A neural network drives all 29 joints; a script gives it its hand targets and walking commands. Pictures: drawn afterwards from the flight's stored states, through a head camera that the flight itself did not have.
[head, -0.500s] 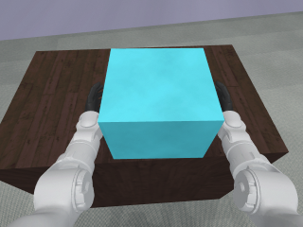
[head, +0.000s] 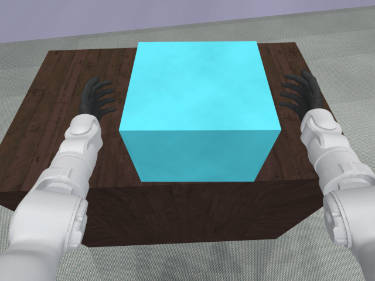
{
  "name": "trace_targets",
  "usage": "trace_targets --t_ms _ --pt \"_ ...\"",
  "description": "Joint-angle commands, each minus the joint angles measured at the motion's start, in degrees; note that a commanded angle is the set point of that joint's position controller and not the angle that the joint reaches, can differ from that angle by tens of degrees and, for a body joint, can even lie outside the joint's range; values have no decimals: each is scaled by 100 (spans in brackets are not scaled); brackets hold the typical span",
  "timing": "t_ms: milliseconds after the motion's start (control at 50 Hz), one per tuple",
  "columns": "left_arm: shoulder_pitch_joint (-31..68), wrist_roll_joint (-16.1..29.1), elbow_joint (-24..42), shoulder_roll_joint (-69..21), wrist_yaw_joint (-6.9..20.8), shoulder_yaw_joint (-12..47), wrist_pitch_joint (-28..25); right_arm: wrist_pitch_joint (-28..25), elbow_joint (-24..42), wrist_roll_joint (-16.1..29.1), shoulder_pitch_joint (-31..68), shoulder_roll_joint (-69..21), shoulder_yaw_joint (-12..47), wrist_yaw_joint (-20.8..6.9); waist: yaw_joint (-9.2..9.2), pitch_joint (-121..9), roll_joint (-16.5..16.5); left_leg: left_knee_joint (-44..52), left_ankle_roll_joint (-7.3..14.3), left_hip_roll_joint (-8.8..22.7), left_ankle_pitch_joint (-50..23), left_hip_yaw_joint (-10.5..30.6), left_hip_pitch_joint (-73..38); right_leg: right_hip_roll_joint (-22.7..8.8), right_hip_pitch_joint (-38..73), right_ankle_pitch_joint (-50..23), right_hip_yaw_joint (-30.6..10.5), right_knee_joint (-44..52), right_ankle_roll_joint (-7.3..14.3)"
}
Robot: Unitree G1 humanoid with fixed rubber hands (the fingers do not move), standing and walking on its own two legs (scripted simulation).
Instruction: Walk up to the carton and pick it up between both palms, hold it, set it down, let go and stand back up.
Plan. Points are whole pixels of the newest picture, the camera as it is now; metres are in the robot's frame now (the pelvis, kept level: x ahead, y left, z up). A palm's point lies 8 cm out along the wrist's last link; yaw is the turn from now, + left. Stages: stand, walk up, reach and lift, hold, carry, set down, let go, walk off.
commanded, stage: set down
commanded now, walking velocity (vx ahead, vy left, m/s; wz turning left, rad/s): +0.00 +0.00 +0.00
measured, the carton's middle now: (197, 113) +0.49 +0.04 +0.06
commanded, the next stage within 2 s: none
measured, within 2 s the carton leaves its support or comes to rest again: neither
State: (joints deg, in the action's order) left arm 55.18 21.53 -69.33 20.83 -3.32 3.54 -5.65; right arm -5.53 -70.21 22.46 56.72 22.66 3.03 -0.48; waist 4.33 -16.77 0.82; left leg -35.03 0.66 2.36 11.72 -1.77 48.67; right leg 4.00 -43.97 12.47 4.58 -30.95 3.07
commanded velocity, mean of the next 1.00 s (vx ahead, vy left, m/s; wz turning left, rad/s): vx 0.00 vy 0.00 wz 0.00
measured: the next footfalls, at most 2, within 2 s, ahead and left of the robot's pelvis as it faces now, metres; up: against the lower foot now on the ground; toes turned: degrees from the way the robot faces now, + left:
none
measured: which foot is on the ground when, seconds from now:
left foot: down 0.00-1.00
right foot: down 0.00-1.00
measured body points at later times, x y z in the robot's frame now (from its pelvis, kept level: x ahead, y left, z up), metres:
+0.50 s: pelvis -0.01 -0.02 +0.01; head +0.04 +0.01 +0.45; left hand +0.45 +0.27 +0.17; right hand +0.49 -0.18 +0.18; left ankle +0.03 +0.11 -0.72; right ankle +0.00 -0.08 -0.72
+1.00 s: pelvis -0.02 -0.01 +0.02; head +0.03 +0.00 +0.47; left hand +0.39 +0.25 +0.11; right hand +0.42 -0.20 +0.11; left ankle +0.03 +0.11 -0.72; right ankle +0.00 -0.08 -0.72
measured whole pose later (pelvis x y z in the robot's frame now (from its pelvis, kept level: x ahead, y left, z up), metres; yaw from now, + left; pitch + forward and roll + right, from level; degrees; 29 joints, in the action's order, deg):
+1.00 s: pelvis -0.02 -0.01 +0.02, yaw +1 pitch +12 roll +0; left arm 38.6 17.4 -42.7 21.7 -1.3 -3.3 10.6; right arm 8.4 -42.1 21.8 38.3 18.3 1.0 3.3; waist 0.9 -7.3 -1.2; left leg -24.5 0.1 1.3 6.8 -1.7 29.6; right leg 3.4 -26.4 9.6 4.5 -23.9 4.0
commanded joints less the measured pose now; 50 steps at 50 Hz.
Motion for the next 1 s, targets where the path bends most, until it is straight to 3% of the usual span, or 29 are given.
trace_targets --t_ms 0,100,220,360,500,600,760,980 --pt "4181 311 1572 1491 85 114 60 60 1479 403 3961 1433 49 -87 -215 -5020 -403 -185 -119 -175 -2142 206 -2806 -214 2200 -3145 -290 -193 -683" --pt "4367 281 1304 1797 60 160 407 442 1449 569 4130 1395 140 -87 -98 -4684 -507 141 24 -231 -1317 202 -1853 -376 2951 -2784 -537 -294 -755" --pt "4642 163 1011 1923 15 182 810 804 1278 469 4202 1492 -11 -5 -67 -4208 -88 457 -82 -217 -1032 164 -1916 -405 2992 -2420 -498 -135 -645" --pt "4838 105 1234 1748 12 147 1146 1076 1214 46 4158 1608 -431 95 -281 -4189 496 432 -349 -150 -1661 215 -3306 -290 2358 -2677 -200 210 -477" --pt "3814 -267 1664 1567 255 -214 1301 1052 1315 37 3392 1467 -335 223 -411 -3799 385 554 -394 -164 -2623 283 -4031 -259 2885 -3382 -143 508 -612" --pt "2874 -502 2233 1538 386 -521 1190 854 1974 199 2630 1241 -184 293 -370 -3290 115 728 -278 -219 -2692 250 -4040 -253 3368 -3110 -185 691 -671" --pt "2535 -200 3493 1657 188 -700 1090 850 3681 47 2283 1141 -526 299 -303 -3101 17 893 -71 -223 -1725 253 -3998 -274 2978 -1858 -297 854 -536" --pt "927 -688 4480 1614 259 -1397 1380 1053 4413 -105 714 845 -571 438 -209 -2963 61 1063 -41 -234 -2007 223 -3997 -350 3845 -2217 -600 823 -517"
